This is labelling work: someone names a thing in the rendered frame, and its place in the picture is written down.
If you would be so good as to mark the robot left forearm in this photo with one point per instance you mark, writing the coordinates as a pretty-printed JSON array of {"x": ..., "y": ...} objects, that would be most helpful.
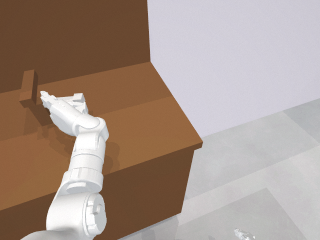
[{"x": 85, "y": 169}]

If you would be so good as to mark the robot left upper arm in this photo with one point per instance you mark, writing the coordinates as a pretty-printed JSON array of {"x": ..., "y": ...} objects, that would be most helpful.
[{"x": 76, "y": 216}]

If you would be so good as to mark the robot left hand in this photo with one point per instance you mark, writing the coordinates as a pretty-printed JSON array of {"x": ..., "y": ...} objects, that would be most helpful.
[{"x": 63, "y": 114}]

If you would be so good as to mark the robot right hand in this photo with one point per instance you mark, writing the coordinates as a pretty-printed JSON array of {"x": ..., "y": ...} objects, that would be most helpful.
[{"x": 243, "y": 235}]

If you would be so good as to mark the counter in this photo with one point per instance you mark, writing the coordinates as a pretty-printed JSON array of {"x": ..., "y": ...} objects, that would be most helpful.
[{"x": 100, "y": 48}]

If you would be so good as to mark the tap lever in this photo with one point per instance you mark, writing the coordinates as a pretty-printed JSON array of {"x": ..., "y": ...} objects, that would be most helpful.
[{"x": 77, "y": 97}]

